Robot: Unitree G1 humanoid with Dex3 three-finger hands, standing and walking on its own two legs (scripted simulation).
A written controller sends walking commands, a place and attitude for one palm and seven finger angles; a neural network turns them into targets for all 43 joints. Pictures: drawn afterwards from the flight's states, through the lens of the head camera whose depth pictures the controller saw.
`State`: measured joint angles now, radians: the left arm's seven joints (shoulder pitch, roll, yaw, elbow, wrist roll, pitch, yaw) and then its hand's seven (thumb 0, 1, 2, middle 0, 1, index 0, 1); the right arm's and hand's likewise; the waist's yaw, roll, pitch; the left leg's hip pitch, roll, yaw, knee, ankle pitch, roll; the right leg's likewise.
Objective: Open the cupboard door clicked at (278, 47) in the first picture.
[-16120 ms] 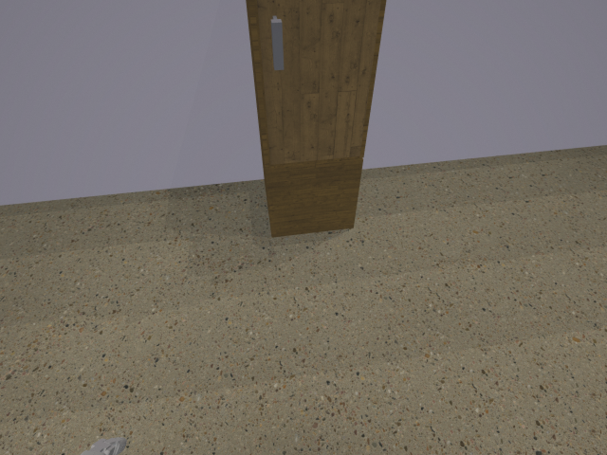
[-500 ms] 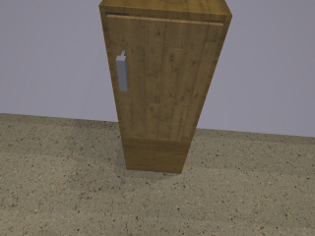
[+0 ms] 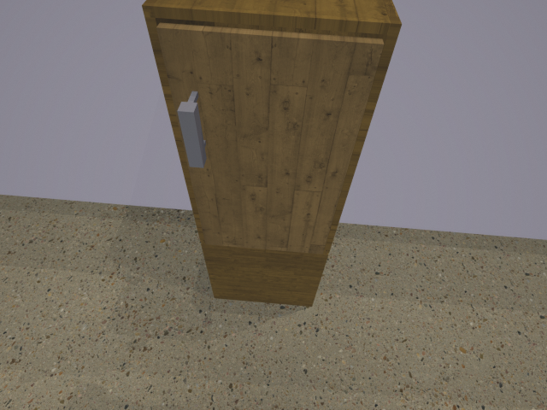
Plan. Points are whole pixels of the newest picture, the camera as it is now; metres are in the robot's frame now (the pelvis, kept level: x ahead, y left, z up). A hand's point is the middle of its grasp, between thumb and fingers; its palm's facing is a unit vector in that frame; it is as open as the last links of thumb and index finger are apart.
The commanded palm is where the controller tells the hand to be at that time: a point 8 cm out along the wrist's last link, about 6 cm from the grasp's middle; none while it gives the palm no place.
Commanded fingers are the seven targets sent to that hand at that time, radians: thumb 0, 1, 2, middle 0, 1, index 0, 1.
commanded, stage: come to a stop and stand still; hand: left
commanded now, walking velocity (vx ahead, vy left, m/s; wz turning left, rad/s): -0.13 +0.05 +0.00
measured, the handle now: (196, 129) +0.54 +0.19 +0.10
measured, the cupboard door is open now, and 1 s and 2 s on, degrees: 0 0 0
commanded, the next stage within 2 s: look again from close up in 0.82 s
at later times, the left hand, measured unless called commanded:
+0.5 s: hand out of the picture +0.03 +0.17 -0.17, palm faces +0.03 -0.97 -0.24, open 7.4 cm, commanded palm none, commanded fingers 0.00 0.90 0.90 -0.20 -0.30 -0.20 -0.30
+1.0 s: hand out of the picture -0.05 +0.16 -0.17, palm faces +0.04 -0.98 -0.18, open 7.4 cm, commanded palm none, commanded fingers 0.00 0.90 0.90 -0.20 -0.30 -0.20 -0.30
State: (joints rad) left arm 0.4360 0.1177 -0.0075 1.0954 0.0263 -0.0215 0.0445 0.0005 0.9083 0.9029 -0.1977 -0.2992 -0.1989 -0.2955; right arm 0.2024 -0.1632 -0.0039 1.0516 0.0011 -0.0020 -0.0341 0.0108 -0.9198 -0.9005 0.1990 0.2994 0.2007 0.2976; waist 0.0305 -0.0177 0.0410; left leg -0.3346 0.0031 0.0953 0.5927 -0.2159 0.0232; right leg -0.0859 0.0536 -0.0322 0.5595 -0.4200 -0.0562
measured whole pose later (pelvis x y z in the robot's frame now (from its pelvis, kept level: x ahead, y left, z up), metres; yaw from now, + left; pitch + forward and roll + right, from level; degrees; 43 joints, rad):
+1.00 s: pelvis -0.03 -0.01 +0.01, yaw +1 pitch -1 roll -1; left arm 0.36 0.17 0.00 1.05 0.02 0.00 0.03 0.00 0.91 0.90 -0.20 -0.30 -0.20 -0.30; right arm 0.33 -0.14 0.01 1.07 -0.01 0.01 -0.01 0.01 -0.91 -0.90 0.20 0.30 0.20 0.30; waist 0.00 -0.01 0.01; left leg -0.32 0.00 0.03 0.50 -0.17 0.03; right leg -0.21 -0.02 -0.07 0.49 -0.27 0.00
